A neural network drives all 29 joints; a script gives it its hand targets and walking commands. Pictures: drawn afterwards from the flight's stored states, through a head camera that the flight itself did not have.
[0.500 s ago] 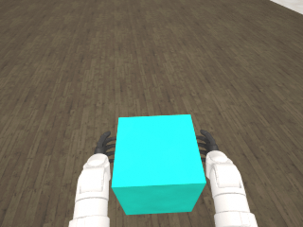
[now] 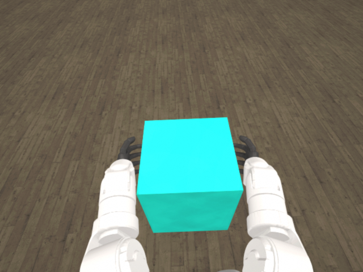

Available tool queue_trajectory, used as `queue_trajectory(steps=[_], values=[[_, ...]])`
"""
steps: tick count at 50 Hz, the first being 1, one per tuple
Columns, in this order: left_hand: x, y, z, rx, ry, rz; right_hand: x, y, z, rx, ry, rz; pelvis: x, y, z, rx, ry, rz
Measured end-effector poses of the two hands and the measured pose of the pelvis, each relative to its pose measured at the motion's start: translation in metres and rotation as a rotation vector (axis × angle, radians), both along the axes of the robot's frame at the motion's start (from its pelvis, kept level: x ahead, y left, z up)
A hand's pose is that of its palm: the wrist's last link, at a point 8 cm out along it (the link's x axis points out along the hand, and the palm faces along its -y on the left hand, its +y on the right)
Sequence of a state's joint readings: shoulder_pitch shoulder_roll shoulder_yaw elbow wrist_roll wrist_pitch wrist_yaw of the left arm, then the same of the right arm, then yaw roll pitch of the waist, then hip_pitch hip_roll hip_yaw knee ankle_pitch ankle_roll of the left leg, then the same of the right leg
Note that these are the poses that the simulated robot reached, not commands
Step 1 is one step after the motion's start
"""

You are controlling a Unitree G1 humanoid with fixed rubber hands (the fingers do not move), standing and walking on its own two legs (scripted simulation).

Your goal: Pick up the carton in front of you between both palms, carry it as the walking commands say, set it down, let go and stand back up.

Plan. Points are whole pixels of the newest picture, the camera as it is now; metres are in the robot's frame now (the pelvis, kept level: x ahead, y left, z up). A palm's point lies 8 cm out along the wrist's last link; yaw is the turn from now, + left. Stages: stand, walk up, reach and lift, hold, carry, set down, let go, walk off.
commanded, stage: set down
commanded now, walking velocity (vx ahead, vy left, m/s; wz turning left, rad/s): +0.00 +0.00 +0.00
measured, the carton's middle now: (188, 178) +0.35 -0.01 -0.04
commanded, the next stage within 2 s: none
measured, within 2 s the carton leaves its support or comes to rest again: neither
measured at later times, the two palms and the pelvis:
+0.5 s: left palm (143, 190) +0.39 +0.13 -0.18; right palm (234, 188) +0.38 -0.17 -0.18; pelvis -0.02 -0.01 -0.10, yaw +1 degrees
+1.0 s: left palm (153, 201) +0.43 +0.12 -0.33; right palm (230, 197) +0.42 -0.18 -0.33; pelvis -0.04 -0.01 -0.23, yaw +2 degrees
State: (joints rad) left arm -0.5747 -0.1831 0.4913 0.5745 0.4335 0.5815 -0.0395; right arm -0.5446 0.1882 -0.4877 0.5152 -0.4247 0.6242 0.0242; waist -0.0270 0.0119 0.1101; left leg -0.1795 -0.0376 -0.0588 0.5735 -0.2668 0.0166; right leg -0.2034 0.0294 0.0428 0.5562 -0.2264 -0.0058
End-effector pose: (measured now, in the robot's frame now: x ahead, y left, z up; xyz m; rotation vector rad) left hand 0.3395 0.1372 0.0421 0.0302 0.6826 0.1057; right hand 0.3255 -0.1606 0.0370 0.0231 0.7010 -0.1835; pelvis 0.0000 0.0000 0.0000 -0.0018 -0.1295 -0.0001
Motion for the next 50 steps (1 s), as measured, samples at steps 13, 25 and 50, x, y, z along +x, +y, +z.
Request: queue_trajectory(steps=[13,25,50], values=[[0.021,0.005,-0.118,0.037,0.034,0.013,0.032,0.004,-0.118,-0.041,0.036,0.070,-0.022,-0.008,-0.033,0.003,0.327,0.011],[0.055,-0.008,-0.219,-0.032,-0.048,0.037,0.059,-0.008,-0.220,0.000,-0.050,0.013,-0.020,-0.008,-0.104,0.010,0.693,0.009],[0.087,-0.021,-0.369,-0.037,-0.012,0.044,0.095,-0.023,-0.367,-0.011,-0.014,0.033,-0.039,-0.005,-0.229,0.014,0.917,0.021]])
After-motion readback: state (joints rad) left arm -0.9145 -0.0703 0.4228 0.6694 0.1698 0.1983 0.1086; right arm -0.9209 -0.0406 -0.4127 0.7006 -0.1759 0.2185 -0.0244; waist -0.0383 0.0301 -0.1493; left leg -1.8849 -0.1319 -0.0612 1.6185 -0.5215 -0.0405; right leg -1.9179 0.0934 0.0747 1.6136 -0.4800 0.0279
